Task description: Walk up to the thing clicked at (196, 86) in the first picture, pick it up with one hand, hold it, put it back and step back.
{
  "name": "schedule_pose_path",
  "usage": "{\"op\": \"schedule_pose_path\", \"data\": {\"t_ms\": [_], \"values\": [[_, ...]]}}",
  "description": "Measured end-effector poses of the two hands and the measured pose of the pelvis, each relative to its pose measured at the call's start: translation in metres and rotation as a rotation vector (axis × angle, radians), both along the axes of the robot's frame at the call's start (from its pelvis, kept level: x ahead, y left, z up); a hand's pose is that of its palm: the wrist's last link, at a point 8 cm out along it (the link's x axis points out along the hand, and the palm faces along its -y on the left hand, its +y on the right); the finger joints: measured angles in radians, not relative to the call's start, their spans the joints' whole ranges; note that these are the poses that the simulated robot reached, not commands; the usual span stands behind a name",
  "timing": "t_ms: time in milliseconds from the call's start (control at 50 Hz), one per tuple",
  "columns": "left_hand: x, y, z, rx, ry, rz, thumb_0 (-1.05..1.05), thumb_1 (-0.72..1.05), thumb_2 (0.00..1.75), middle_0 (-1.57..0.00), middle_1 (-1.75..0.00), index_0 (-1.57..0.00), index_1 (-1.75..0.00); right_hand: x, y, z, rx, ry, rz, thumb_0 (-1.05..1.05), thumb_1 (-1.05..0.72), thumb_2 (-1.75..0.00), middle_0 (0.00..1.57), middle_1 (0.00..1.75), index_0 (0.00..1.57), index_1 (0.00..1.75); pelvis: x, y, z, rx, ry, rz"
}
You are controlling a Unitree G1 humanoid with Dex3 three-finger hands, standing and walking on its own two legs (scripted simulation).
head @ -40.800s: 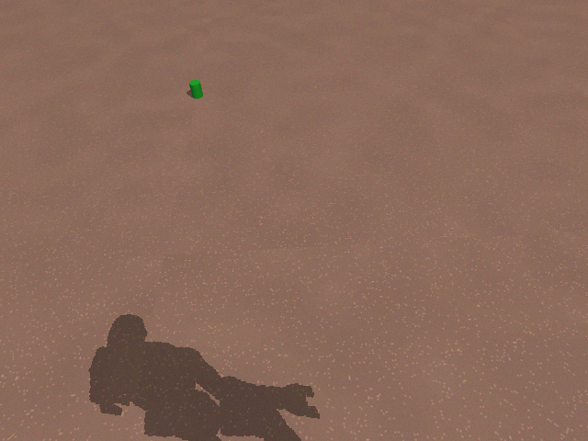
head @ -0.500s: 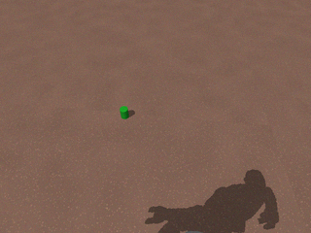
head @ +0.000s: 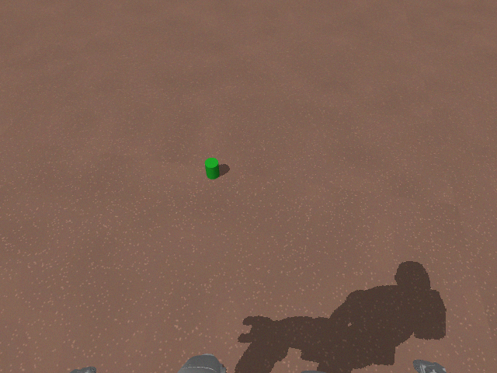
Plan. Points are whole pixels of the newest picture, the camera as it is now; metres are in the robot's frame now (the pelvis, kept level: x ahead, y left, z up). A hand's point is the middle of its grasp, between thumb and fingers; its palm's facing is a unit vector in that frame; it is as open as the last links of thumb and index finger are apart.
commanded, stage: step back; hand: left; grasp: from above
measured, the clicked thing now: (212, 168) +1.05 +0.23 -0.71
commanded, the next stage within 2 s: stand in 0.10 s
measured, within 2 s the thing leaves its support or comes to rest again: neither
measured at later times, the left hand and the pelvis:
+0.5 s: hand out of the picture +0.10 +0.25 -0.13, palm faces -0.05 -0.94 -0.34, open 7.4 cm; pelvis +0.01 +0.00 +0.02, yaw -1 degrees
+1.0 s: hand out of the picture +0.10 +0.25 -0.14, palm faces -0.06 -0.94 -0.33, open 7.4 cm; pelvis +0.02 +0.00 +0.02, yaw -2 degrees
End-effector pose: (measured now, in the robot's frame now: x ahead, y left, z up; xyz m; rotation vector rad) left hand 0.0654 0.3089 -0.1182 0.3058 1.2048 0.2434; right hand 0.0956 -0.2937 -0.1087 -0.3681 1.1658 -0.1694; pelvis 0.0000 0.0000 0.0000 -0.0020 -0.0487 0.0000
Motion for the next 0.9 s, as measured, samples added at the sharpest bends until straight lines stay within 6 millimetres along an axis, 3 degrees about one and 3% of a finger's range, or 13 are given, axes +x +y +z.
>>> {"op": "schedule_pose_path", "data": {"t_ms": [120,200,380,620,740,900], "values": [[0.008,-0.002,0.001,0.006,0.003,-0.033,0.01,0.9,0.9,-0.2,-0.3,-0.2,-0.3,0.025,0.005,0.002,0.021,-0.061,0.002,0.01,-0.9,-0.9,0.2,0.3,0.21,0.3,0.0,-0.002,0.0,-0.011,0.018,-0.022],[0.006,-0.008,0.009,-0.003,0.03,-0.049,0.01,0.91,0.9,-0.2,-0.3,-0.2,-0.3,0.029,0.006,0.006,0.054,-0.086,-0.016,0.01,-0.9,-0.9,0.2,0.3,0.2,0.3,0.005,-0.002,0.007,0.0,0.016,-0.018],[0.019,-0.016,0.021,-0.013,0.008,-0.06,0.01,0.9,0.9,-0.21,-0.3,-0.2,-0.3,0.006,-0.001,0.007,0.063,-0.03,-0.057,0.01,-0.9,-0.9,0.2,0.3,0.2,0.3,0.011,-0.003,0.017,0.001,-0.003,-0.019],[0.032,-0.019,0.019,-0.029,0.019,-0.083,0.01,0.9,0.9,-0.21,-0.3,-0.2,-0.3,-0.034,-0.012,0.011,0.031,0.069,-0.118,0.01,-0.9,-0.9,0.2,0.3,0.2,0.3,0.012,-0.004,0.022,0.001,0.006,-0.026],[0.034,-0.018,0.018,-0.031,0.033,-0.082,0.01,0.9,0.9,-0.21,-0.3,-0.2,-0.3,-0.036,-0.01,0.012,0.028,0.086,-0.124,0.01,-0.9,-0.9,0.2,0.3,0.2,0.3,0.014,-0.002,0.022,0.0,0.011,-0.028],[0.035,-0.015,0.018,-0.031,0.033,-0.078,0.01,0.9,0.9,-0.2,-0.3,-0.2,-0.3,-0.023,-0.003,0.012,0.034,0.06,-0.11,0.01,-0.9,-0.9,0.2,0.3,0.2,0.3,0.017,0.001,0.023,-0.002,0.012,-0.03]]}}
